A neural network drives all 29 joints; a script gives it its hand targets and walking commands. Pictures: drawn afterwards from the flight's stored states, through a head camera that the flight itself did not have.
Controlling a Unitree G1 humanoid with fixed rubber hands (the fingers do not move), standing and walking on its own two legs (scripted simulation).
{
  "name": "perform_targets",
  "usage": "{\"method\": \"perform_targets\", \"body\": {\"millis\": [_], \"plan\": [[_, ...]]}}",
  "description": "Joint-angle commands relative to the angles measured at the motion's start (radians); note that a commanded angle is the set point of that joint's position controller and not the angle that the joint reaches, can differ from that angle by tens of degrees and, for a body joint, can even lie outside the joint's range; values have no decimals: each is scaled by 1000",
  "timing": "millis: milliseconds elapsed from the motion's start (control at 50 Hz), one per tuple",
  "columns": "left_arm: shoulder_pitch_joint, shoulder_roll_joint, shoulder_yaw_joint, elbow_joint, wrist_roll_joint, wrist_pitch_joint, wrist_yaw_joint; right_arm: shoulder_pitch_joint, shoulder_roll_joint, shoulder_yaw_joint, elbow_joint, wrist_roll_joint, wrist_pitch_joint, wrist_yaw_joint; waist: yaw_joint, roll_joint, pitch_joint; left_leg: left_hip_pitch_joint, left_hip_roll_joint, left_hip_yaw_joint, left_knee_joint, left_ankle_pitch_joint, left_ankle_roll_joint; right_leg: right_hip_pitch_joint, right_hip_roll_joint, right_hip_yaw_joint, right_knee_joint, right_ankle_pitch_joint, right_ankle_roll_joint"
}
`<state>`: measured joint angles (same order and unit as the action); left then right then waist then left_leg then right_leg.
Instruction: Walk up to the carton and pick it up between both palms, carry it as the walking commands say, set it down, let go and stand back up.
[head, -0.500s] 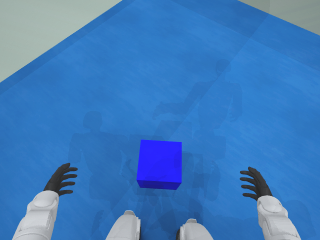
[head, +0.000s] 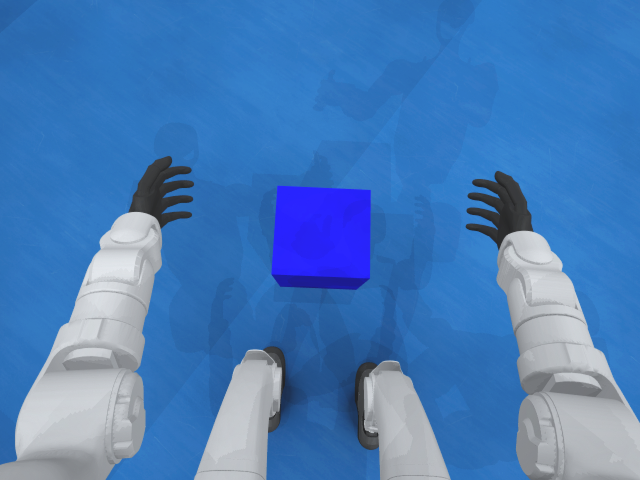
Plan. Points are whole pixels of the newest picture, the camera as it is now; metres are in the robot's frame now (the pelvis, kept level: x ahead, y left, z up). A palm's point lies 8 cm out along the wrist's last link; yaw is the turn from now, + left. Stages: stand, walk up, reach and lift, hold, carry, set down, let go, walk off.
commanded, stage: reach and lift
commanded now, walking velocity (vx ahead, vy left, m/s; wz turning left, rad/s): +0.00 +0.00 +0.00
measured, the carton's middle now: (320, 243) +0.49 +0.01 -0.56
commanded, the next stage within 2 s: none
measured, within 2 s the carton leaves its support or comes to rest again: neither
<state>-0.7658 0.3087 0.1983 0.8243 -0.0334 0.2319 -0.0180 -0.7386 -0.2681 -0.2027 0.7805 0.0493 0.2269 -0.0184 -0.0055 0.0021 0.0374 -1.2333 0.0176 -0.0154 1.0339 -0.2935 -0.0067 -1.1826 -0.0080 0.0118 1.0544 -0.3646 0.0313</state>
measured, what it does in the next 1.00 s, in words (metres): lowers itself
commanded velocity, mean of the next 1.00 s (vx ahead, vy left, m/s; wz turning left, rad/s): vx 0.00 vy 0.00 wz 0.00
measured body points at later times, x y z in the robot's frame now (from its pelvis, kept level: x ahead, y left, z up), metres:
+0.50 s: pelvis +0.01 +0.00 -0.03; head +0.32 +0.01 +0.30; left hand +0.52 +0.19 -0.15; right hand +0.51 -0.20 -0.15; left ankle +0.09 +0.12 -0.65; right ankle +0.06 -0.14 -0.65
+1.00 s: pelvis -0.01 +0.00 -0.16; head +0.32 +0.00 +0.14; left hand +0.51 +0.19 -0.30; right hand +0.50 -0.20 -0.30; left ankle +0.09 +0.12 -0.65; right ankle +0.06 -0.14 -0.65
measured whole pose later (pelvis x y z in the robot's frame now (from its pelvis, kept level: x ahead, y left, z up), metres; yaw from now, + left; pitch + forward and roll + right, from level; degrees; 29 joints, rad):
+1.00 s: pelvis -0.01 +0.00 -0.16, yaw -2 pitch +50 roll -2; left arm -1.14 0.28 0.27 0.89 -0.04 0.11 0.06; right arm -1.09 -0.23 -0.24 0.82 0.06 0.11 -0.11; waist 0.00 0.00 -0.05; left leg -2.05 -0.01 -0.05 1.62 -0.45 -0.03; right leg -2.00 0.04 0.04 1.65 -0.52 0.05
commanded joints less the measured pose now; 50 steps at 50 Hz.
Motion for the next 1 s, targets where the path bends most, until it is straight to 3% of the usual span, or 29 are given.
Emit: {"method": "perform_targets", "body": {"millis": [0, 240, 400, 500, 680, 980], "plan": [[-258, 115, 37, -62, 5, -39, 11, -239, -114, -44, -70, -4, -40, -5, -3, 22, -770, 472, -62, 39, -71, 117, -17, 167, 71, -68, -116, 81, 10], [-498, 50, 85, -19, 50, -134, 38, -479, -81, -100, -32, -36, -131, -8, -5, 32, -1038, 482, -76, 30, -1, 367, -28, 7, 94, -78, -53, 269, 19], [-438, 1, 147, -78, 115, -156, 36, -416, -39, -143, -67, -84, -162, -8, -2, 33, -1143, 489, -75, 12, 24, 576, -26, -24, 102, -64, -49, 443, 22], [-441, 8, 176, -98, 123, -167, 18, -429, -4, -140, -106, -97, -163, -11, 13, 5, -1103, 332, -79, 23, 38, 493, -23, -16, 98, -50, -26, 418, 27], [-514, 13, 153, 8, 94, -160, 16, -486, 5, -145, -17, -95, -149, -31, 4, 11, -1006, 49, -86, 55, 210, 219, -39, -231, 99, -67, 154, 180, 29], [-621, 106, 64, -54, -28, -143, 91, -590, -78, -23, -80, 40, -129, -97, 15, 23, -1233, -80, -81, 85, 551, 197, -40, -342, 99, -96, 497, 168, 31]]}}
